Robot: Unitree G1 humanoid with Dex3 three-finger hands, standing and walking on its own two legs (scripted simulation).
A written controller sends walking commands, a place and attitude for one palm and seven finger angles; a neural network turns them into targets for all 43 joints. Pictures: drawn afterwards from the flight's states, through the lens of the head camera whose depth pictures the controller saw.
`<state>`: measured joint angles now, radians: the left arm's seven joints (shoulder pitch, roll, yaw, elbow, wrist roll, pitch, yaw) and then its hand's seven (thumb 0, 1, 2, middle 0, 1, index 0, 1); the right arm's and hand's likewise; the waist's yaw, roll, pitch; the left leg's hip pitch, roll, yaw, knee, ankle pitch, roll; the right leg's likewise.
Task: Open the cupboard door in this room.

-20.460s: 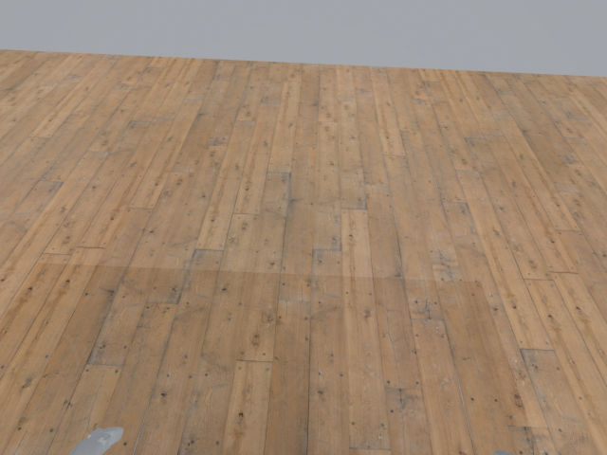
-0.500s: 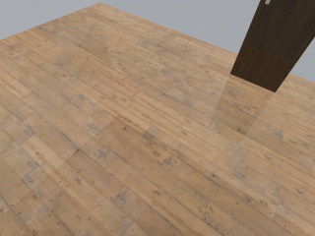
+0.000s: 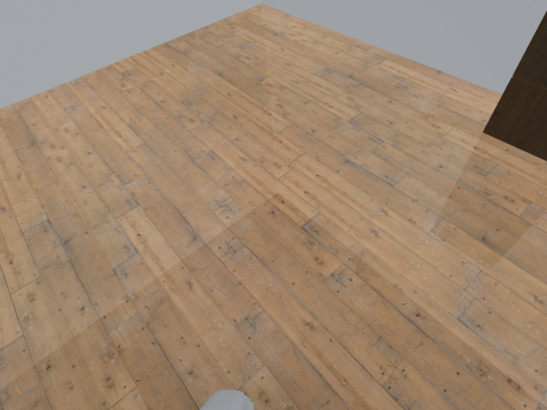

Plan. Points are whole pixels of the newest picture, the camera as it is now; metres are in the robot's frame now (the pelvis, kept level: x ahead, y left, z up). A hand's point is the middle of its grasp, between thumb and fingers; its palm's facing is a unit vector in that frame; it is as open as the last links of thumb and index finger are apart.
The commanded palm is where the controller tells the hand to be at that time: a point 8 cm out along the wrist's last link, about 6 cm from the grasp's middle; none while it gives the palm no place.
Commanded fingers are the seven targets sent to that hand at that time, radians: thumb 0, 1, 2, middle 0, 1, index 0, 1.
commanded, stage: turn or walk to find it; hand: left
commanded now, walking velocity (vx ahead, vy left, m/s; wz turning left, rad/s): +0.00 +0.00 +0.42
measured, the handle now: out of the picture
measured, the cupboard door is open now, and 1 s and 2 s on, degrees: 0 0 0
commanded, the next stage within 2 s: none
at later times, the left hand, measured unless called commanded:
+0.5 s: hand out of the picture -0.05 +0.26 -0.18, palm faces +0.28 -0.92 -0.27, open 7.4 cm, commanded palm none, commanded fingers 0.00 0.90 0.90 -0.20 -0.30 -0.20 -0.30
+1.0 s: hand out of the picture -0.04 +0.16 -0.15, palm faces +0.44 -0.86 -0.28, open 7.3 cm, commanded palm none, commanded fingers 0.00 0.90 0.90 -0.20 -0.30 -0.20 -0.30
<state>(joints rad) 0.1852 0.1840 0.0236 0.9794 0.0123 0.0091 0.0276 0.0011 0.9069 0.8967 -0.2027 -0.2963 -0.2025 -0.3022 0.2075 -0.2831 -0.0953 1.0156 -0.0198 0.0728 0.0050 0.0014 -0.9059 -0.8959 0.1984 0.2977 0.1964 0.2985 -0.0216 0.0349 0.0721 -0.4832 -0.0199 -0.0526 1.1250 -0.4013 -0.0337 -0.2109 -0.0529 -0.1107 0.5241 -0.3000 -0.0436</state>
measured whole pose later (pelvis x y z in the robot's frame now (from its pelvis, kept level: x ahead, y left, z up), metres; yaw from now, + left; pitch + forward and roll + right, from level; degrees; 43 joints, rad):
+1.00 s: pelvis -0.02 -0.04 +0.00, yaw +26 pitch -1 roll +3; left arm 0.21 0.15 0.02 0.95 0.01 0.00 0.03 0.00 0.91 0.90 -0.20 -0.30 -0.20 -0.30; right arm 0.22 -0.26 -0.09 1.02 -0.02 0.08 0.01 0.00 -0.91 -0.90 0.20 0.30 0.19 0.30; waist -0.02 0.04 0.08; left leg -0.47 0.02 -0.05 1.18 -0.35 -0.06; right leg -0.22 -0.07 -0.18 0.51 -0.28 -0.06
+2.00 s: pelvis -0.04 -0.08 +0.00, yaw +51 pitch -1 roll +3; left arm 0.19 0.15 0.03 0.95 0.01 0.01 0.03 0.00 0.91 0.90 -0.20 -0.30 -0.20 -0.30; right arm 0.24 -0.26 -0.09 1.01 -0.02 0.08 0.01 0.00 -0.91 -0.90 0.20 0.30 0.20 0.30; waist -0.03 0.04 0.08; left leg -0.49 0.02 -0.04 1.17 -0.36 -0.05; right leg -0.22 -0.08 -0.18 0.51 -0.28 -0.04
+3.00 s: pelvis -0.08 -0.10 +0.00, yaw +36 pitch +0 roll +0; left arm 0.19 0.22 0.06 0.95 0.02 0.03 0.00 0.00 0.91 0.90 -0.20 -0.30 -0.20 -0.30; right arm 0.13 -0.26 -0.06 0.97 -0.01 0.06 -0.02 0.00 -0.91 -0.90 0.20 0.30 0.19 0.30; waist 0.02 -0.01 0.10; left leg -0.40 0.06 0.01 0.90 -0.42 -0.05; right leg -0.31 0.05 0.02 0.49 -0.18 -0.05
